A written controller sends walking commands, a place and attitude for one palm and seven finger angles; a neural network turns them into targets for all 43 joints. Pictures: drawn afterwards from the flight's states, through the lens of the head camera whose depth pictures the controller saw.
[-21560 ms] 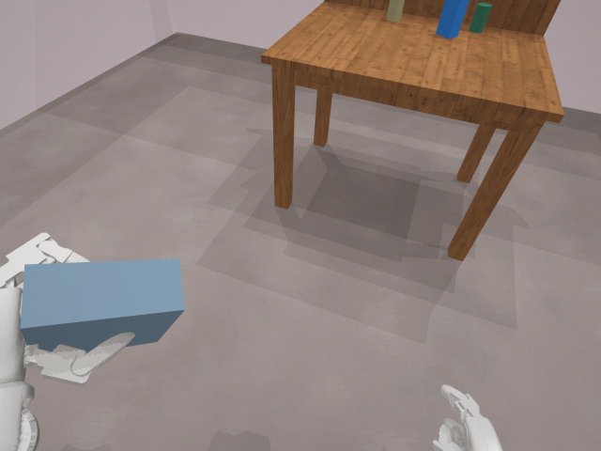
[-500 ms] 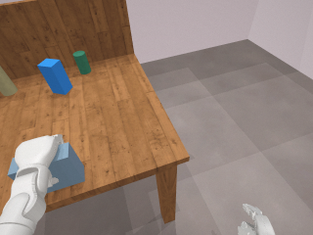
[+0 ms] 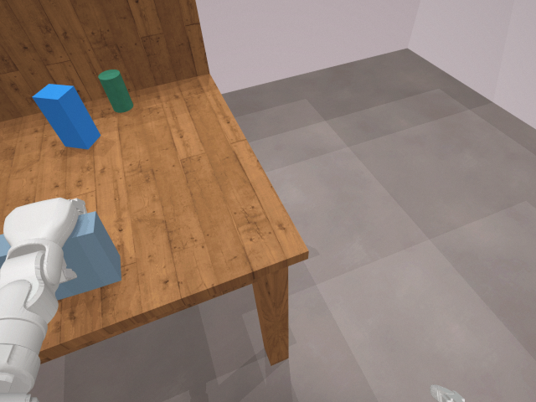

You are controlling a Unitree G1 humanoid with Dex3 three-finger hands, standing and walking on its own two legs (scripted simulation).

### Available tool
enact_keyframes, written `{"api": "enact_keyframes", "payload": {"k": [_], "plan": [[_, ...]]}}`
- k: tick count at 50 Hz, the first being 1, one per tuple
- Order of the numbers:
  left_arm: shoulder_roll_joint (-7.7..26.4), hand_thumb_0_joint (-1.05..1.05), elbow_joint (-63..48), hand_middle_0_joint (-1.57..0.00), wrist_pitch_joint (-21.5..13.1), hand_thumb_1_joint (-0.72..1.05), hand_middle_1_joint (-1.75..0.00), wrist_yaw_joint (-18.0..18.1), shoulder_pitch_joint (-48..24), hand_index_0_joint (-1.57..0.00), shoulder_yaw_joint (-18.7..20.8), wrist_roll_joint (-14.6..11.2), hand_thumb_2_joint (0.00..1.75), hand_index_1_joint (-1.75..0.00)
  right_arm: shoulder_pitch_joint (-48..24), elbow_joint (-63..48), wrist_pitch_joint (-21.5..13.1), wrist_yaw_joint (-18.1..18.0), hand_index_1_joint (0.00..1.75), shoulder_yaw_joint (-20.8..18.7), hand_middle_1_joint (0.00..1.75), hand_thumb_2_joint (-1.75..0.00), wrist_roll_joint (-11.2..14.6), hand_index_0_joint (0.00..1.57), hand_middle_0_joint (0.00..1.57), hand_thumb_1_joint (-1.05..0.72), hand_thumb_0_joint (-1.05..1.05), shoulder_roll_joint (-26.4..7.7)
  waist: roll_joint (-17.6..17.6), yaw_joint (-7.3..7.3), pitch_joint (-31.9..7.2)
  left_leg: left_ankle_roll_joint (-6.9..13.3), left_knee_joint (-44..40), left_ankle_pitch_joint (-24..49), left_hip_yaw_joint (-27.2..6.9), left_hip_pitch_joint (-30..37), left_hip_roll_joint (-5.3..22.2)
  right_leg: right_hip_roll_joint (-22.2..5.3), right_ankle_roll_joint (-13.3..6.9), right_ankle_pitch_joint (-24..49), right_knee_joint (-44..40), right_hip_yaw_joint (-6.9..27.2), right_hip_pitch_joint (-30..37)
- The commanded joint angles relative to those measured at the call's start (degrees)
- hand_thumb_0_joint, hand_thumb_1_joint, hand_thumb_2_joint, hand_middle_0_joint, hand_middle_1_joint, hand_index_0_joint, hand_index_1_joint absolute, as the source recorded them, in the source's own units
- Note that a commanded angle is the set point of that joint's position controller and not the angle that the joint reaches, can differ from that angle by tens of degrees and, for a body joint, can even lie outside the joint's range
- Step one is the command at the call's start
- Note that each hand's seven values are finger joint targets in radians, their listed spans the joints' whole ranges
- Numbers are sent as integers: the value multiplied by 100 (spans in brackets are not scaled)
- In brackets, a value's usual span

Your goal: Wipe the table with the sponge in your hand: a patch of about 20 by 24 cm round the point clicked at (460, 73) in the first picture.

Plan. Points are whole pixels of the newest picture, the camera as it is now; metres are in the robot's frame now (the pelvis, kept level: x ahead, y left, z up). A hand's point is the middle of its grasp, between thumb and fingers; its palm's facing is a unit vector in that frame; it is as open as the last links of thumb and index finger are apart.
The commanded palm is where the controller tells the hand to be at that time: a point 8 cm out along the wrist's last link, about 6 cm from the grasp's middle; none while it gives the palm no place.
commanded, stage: wipe forward along the first lane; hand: left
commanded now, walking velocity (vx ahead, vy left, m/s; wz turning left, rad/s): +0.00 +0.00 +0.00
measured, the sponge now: (70, 267) +0.30 +0.36 +0.01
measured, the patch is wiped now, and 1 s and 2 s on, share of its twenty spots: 0.25 0.50 0.55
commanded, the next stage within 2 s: slide across to the middle lane in 0.96 s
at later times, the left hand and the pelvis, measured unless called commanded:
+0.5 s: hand (58, 216) +0.37 +0.39 +0.06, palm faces -0.14 +0.03 -0.99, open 9.4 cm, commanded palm +0.37 +0.39 +0.09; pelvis -0.01 +0.00 -0.01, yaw -1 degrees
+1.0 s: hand (58, 196) +0.42 +0.42 +0.06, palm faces -0.14 +0.02 -0.99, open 9.4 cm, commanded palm +0.42 +0.41 +0.08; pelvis +0.01 +0.03 -0.01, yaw -2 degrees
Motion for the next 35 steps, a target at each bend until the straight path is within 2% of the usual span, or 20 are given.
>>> {"api": "enact_keyframes", "payload": {"k": [1,2,3,5,6,7,8,11,12,13,16,17,19,21,22,24,27,30,32,35], "plan": [[1469,0,190,-120,-18,10,-160,338,-1678,-120,295,288,130,-160,-197,-656,-225,-24,30,-240,30,-90,-3,20,20,-90,0,-808,-609,-265,-723,354,-162,35,334,156,-268,-48,33,827,-646,331,-73],[1592,0,269,-120,-45,10,-160,348,-1694,-120,420,287,130,-160,-187,-649,-216,-21,30,-242,30,-90,-9,20,20,-90,0,-823,-548,-216,-778,351,-176,43,314,133,-255,-26,5,810,-628,352,-74],[1497,0,342,-120,-77,10,-160,358,-1815,-120,296,267,130,-160,-112,-637,-215,-16,30,-248,30,-90,3,20,20,-90,0,-807,-590,-283,-898,364,-129,63,323,152,-255,-38,30,855,-582,319,-40],[1822,0,627,-120,-130,10,-160,386,-1895,-120,519,279,130,-160,-30,-595,-194,-19,30,-252,30,-90,-6,20,20,-90,0,-844,-757,-279,-954,381,-27,11,357,-48,-262,-49,62,904,-594,396,41],[1827,0,698,-120,-161,10,-160,386,-2067,-120,464,296,130,-160,-1,-589,-188,-11,30,-241,30,-90,3,20,20,-90,0,-847,-750,-321,-949,379,-1,14,350,-108,-252,-53,64,942,-558,389,3],[2010,0,730,-120,-205,10,-160,381,-2123,-120,607,298,130,-160,-1,-588,-170,-10,30,-232,30,-90,5,20,20,-90,0,-870,-565,-262,-981,369,-32,-6,313,-144,-246,-35,24,860,-553,417,-26],[1855,0,818,-120,-241,10,-160,390,-2276,-120,419,329,130,-160,74,-567,-171,-1,30,-232,30,-90,4,20,20,-90,0,-842,-561,-351,-1010,378,5,5,317,-114,-244,-36,42,861,-484,363,-83],[1936,0,1104,-120,-275,10,-160,418,-2365,-120,408,412,130,-160,154,-567,-149,28,30,-234,30,-90,13,20,20,-90,0,-862,-563,-346,-1010,388,67,-85,309,-224,-241,-18,36,735,-501,377,-191],[2068,0,1077,-120,-309,10,-160,413,-2546,-120,489,415,130,-160,153,-569,-146,26,30,-223,30,-90,12,20,20,-90,0,-879,-427,-341,-1048,382,44,-88,292,-209,-214,-11,11,713,-497,397,-226],[1981,0,1148,-120,-333,10,-160,429,-2710,-120,347,426,130,-160,225,-543,-146,30,30,-222,30,-90,21,20,20,-90,0,-862,-421,-427,-1056,393,85,-129,291,-209,-217,-9,30,646,-459,374,-291],[2179,0,1403,-120,-359,10,-160,465,-2958,-120,408,432,130,-160,326,-529,-145,28,30,-203,30,-90,27,20,20,-90,0,-891,-555,-480,-1021,400,131,-299,294,-380,-205,6,48,459,-496,390,-355],[2411,0,1401,-120,-388,10,-160,464,-3130,-120,570,420,130,-160,331,-510,-147,15,30,-200,30,-90,30,20,20,-90,0,-918,-436,-464,-1072,397,116,-306,286,-399,-187,17,28,422,-492,419,-363],[2489,0,1694,-120,-380,10,-160,464,-3288,-120,497,471,130,-160,439,-471,-156,20,30,-178,30,-90,45,20,20,-90,0,-928,-529,-534,-980,399,152,-426,275,-545,-186,21,54,274,-459,379,-450],[2560,0,1749,-120,-391,10,-160,444,-3491,-120,447,530,130,-160,490,-470,-176,30,30,-167,30,-90,41,20,20,-90,0,-936,-371,-532,-1122,402,195,-435,269,-542,-174,22,43,249,-429,399,-480],[2705,0,1724,-120,-417,10,-160,421,-3524,-120,567,551,130,-160,501,-475,-173,20,30,-177,30,-90,32,20,20,-90,0,-947,-160,-496,-1263,399,180,-321,262,-443,-160,36,8,356,-403,410,-476],[2558,0,1864,-120,-442,10,-160,394,-3461,-120,424,595,130,-160,622,-451,-155,35,30,-192,30,-90,26,20,20,-90,0,-924,-202,-534,-1446,394,275,-140,267,-392,-165,45,21,605,-329,380,-446],[2684,0,1850,-120,-481,10,-160,339,-3647,-120,500,550,130,-160,655,-454,-132,39,30,-175,30,-90,22,20,20,-90,0,-951,-146,-551,-1444,392,278,-51,264,-420,-130,56,6,754,-317,384,-454],[2779,0,1977,-120,-529,10,-160,341,-3607,-120,538,576,130,-160,769,-446,-107,49,30,-184,30,-90,25,20,20,-90,0,-970,-351,-579,-1480,396,343,-55,293,-563,-153,70,39,796,-302,374,-426],[2738,0,1923,-120,-575,10,-160,330,-3775,-120,498,612,130,-160,792,-450,-104,57,30,-198,30,-90,27,20,20,-90,0,-968,-137,-584,-1461,388,307,74,238,-430,-126,86,-4,829,-245,319,-586],[2639,0,2008,-120,-557,10,-160,362,-3726,-120,414,628,130,-160,855,-423,-69,68,30,-214,30,-90,14,20,20,-90,0,-977,-189,-609,-1547,383,333,128,233,-311,-117,111,3,811,-244,283,-682]]}}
